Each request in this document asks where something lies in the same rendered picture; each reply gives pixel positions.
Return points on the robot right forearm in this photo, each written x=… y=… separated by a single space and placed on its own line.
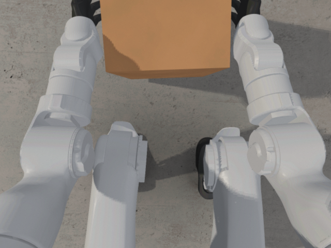
x=265 y=78

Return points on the robot left forearm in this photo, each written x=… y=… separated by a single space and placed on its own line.
x=71 y=81

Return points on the robot left upper arm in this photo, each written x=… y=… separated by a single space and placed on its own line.
x=53 y=158

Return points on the left robot thigh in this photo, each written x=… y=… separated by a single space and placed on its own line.
x=112 y=208

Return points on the right robot thigh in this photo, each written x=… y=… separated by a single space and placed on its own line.
x=238 y=211

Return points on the robot thigh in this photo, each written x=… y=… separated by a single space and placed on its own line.
x=238 y=211
x=112 y=208

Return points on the robot right upper arm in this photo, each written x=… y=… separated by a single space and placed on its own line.
x=291 y=157

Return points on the robot right hand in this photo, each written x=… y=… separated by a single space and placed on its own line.
x=243 y=8

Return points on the carton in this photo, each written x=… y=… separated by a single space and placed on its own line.
x=151 y=39

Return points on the robot left hand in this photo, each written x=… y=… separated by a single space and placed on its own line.
x=86 y=9

